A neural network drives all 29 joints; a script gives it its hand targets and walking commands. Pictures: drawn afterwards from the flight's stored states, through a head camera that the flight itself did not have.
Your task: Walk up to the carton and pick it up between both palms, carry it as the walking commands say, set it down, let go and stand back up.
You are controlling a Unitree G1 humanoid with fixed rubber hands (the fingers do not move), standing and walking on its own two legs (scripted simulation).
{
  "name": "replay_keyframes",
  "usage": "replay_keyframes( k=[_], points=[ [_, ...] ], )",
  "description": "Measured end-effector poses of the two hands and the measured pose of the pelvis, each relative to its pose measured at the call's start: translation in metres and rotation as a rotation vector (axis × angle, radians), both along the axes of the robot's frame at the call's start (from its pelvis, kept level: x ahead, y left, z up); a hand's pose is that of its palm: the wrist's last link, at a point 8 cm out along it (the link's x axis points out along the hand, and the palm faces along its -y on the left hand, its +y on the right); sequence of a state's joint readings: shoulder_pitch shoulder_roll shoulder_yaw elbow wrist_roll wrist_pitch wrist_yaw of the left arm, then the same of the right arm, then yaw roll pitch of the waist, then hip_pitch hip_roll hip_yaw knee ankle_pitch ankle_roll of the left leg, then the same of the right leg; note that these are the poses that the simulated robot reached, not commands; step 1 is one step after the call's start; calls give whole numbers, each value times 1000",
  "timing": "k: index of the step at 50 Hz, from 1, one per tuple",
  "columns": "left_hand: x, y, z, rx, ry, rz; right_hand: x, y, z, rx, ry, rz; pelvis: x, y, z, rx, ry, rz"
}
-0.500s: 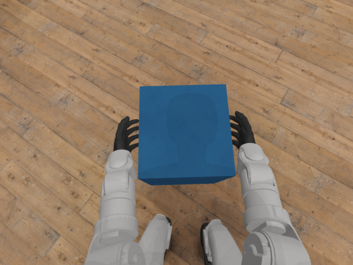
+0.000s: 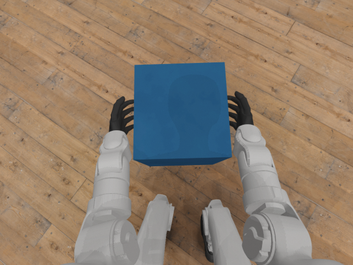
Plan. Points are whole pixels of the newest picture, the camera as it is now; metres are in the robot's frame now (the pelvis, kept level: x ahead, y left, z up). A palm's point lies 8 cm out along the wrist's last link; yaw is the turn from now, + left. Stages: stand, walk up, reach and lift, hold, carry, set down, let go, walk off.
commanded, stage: set down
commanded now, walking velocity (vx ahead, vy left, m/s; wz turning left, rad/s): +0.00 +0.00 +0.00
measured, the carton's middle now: (180, 123) +0.44 +0.04 -0.14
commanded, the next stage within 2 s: none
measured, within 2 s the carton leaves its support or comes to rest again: neither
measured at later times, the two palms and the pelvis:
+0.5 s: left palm (128, 131) +0.42 +0.19 -0.16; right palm (233, 126) +0.45 -0.10 -0.16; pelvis -0.02 +0.01 -0.07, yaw -1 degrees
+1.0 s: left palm (135, 131) +0.44 +0.19 -0.24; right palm (225, 127) +0.47 -0.10 -0.24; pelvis -0.04 +0.01 -0.14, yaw -1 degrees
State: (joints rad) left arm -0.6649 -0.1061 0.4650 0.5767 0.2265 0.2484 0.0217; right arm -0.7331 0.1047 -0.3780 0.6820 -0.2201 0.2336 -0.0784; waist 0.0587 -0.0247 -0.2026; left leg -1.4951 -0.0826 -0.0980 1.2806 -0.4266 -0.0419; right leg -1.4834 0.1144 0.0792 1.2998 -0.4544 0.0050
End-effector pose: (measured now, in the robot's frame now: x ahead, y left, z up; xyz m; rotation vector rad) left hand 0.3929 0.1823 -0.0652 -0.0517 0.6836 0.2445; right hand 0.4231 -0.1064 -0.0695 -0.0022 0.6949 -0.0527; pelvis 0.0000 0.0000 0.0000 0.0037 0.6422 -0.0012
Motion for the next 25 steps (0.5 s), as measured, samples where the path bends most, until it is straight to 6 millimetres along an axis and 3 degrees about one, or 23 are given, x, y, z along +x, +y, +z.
replay_keyframes(
  k=[25],
  points=[
    [26, 4, -90, -1, 1, -12, 25, 4, -86, -18, -1, 2, -22, 5, -74, -5, 80, -5]
  ],
)
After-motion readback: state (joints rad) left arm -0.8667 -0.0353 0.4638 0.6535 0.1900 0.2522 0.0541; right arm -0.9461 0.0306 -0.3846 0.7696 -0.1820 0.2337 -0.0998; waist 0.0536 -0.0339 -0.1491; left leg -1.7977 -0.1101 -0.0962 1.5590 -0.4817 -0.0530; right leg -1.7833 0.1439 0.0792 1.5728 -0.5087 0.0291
